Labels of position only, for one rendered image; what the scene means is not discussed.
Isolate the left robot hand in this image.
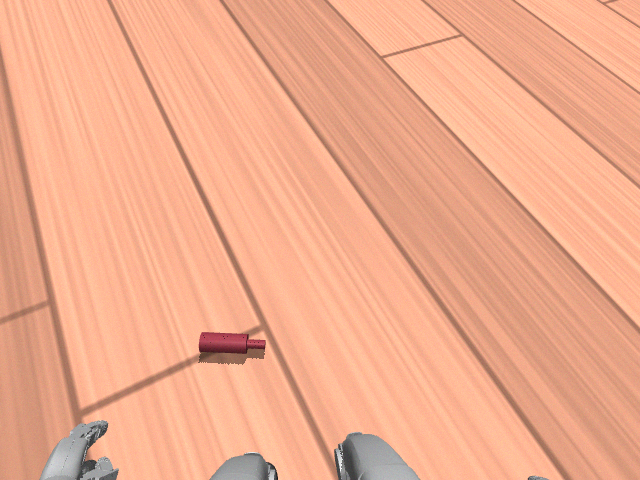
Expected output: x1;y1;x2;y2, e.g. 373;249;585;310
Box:
39;420;119;480

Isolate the bottle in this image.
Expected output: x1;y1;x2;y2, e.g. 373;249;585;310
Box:
199;332;266;354

